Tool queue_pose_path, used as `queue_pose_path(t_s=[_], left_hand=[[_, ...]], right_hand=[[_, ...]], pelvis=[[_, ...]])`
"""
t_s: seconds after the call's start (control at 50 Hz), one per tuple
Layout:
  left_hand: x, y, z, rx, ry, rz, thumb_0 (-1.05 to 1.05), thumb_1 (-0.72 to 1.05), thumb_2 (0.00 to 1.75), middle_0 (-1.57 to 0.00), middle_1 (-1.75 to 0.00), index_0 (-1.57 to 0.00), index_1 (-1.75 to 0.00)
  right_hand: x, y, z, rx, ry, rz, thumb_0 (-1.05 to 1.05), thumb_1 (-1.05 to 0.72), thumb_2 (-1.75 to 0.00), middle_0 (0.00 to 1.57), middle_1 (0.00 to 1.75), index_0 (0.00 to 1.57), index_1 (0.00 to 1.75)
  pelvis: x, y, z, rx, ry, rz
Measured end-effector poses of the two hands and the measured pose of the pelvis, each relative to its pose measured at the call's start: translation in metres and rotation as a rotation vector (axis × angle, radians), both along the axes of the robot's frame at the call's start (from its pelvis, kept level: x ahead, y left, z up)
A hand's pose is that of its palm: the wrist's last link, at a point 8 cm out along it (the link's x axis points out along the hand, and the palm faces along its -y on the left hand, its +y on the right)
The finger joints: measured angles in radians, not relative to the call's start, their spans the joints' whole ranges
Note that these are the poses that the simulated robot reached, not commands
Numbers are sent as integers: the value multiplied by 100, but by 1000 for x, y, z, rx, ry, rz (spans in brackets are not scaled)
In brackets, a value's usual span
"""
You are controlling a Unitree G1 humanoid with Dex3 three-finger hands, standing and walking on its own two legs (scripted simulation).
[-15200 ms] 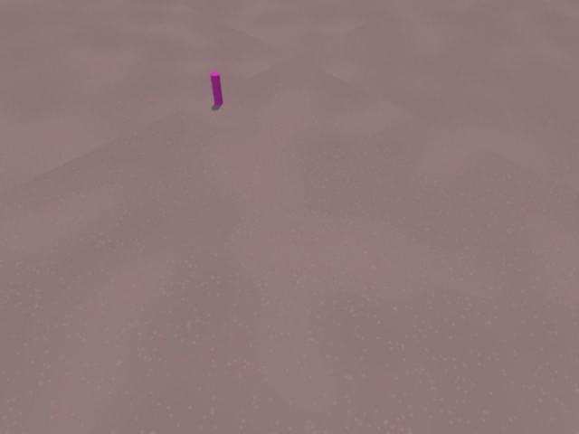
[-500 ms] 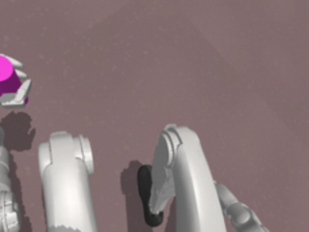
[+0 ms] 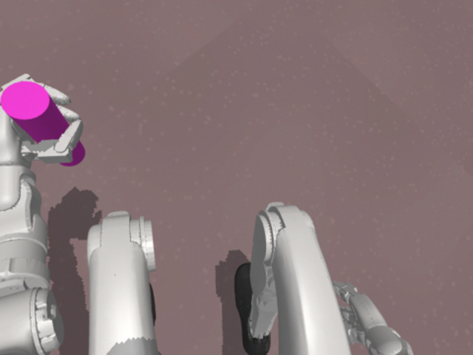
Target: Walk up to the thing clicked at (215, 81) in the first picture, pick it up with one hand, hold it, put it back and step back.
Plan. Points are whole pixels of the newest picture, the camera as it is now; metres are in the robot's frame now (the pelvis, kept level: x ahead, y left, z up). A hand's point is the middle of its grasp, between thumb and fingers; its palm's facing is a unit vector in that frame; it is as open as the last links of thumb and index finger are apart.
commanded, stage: settle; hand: left
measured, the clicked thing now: (52, 132) +0.44 +0.27 -0.07
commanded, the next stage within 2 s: lift in 0.64 s
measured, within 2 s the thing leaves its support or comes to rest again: neither
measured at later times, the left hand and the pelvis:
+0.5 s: hand (48, 118) +0.44 +0.25 -0.01, palm faces +0.18 -0.98 -0.03, open 6.8 cm; pelvis +0.00 +0.00 +0.03, yaw +2 degrees
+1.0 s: hand (48, 113) +0.44 +0.24 +0.02, palm faces +0.14 -0.99 -0.05, open 6.8 cm; pelvis +0.00 +0.00 +0.04, yaw +3 degrees
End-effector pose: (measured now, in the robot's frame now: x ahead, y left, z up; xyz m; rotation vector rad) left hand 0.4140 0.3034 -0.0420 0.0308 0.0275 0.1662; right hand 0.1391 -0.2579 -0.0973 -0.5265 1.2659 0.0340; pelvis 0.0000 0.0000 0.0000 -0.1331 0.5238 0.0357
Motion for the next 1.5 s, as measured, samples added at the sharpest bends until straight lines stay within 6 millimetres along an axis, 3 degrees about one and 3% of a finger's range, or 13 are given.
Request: queue_pose_path(t_s=[0.54,0.98,1.1,1.26,1.5], left_hand=[[-2,-2,33,-8,26,12,5,-4,116,-91,-108,-94,-110],[-5,-10,58,11,24,-19,5,-4,116,-91,-108,-93,-110],[-13,-10,78,0,25,-11,5,-4,116,-91,-108,-93,-110],[-25,-10,118,-3,18,-9,4,-4,116,-91,-109,-93,-111],[-46,-12,197,8,17,-4,4,-3,115,-90,-109,-93,-111]], right_hand=[[-4,2,21,23,-22,-50,0,-89,-90,21,29,21,30],[-8,-1,25,45,-32,-84,0,-90,-90,21,29,21,30],[-5,1,39,57,-56,-107,0,-90,-90,21,29,21,30],[10,6,71,68,-116,-116,0,-90,-90,21,29,21,30],[41,18,135,98,-213,-128,0,-90,-90,21,29,21,30]], pelvis=[[1,0,28,25,38,19],[0,-3,39,48,41,27],[0,-3,54,51,49,29],[3,-2,85,51,54,34],[12,1,147,52,28,48]])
